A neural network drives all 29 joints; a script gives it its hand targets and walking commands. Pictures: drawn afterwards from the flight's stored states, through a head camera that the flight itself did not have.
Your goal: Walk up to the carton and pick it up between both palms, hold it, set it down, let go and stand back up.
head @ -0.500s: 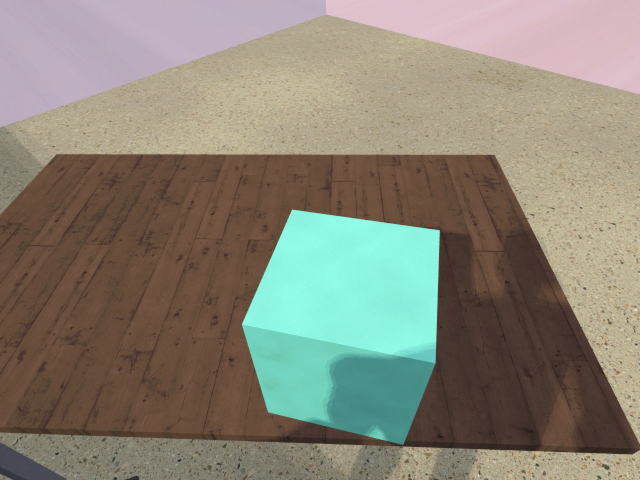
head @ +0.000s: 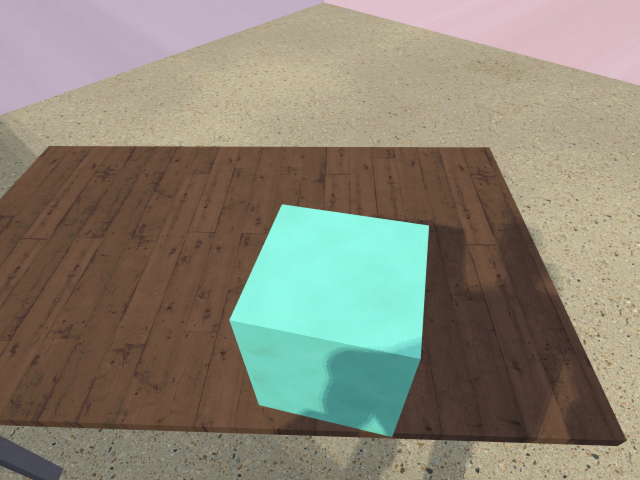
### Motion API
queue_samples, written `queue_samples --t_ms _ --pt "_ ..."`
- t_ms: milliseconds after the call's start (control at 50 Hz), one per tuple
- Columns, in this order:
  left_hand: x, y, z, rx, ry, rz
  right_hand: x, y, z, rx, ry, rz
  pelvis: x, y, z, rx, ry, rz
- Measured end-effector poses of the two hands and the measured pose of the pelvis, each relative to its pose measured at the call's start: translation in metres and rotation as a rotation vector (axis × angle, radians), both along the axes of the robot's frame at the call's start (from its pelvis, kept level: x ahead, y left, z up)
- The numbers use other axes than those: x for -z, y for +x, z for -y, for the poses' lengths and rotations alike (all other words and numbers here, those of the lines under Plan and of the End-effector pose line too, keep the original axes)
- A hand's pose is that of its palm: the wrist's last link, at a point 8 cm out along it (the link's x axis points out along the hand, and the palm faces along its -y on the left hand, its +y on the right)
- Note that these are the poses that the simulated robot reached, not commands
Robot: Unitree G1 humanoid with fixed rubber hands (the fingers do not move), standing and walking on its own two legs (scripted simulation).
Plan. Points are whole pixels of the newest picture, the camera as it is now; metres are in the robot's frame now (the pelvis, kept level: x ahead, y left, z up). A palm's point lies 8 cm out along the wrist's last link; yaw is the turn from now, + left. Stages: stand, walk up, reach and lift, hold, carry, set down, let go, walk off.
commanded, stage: stand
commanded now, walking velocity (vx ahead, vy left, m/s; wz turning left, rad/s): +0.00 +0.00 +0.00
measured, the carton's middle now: (337, 321) +0.35 +0.00 -0.02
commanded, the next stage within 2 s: none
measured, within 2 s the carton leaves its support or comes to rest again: neither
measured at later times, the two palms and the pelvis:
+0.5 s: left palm out of the picture +0.08 +0.28 -0.12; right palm out of the picture +0.07 -0.31 -0.12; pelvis +0.00 -0.01 +0.00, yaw +0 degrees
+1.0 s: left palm out of the picture +0.09 +0.29 -0.11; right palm out of the picture +0.07 -0.30 -0.12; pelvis +0.01 -0.01 +0.00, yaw +0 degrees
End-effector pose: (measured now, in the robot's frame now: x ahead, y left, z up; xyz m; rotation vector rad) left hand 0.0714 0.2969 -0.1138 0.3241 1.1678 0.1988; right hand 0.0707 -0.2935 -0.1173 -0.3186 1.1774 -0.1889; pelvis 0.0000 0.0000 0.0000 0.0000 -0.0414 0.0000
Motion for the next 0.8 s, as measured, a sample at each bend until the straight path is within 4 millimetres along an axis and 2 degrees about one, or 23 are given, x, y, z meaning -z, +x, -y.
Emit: queue_samples --t_ms 160,280,600,800 --pt "0.000 0.002 0.010 -0.003 -0.010 -0.003 -0.001 0.008 0.006 0.000 0.003 0.006 -0.001 0.002 0.004 0.001 -0.002 -0.001" --pt "0.001 0.001 0.016 -0.001 -0.016 -0.010 -0.001 0.006 0.010 0.012 0.001 -0.002 -0.002 0.003 0.007 0.002 -0.002 0.001" --pt "0.002 0.009 0.017 -0.003 -0.011 -0.012 -0.003 -0.007 0.019 0.038 -0.012 -0.036 -0.003 0.004 0.013 0.005 -0.005 0.000" --pt "0.000 0.014 0.012 -0.003 0.003 -0.024 0.002 -0.005 0.011 0.036 0.010 -0.047 -0.003 0.009 0.012 0.009 -0.005 -0.009"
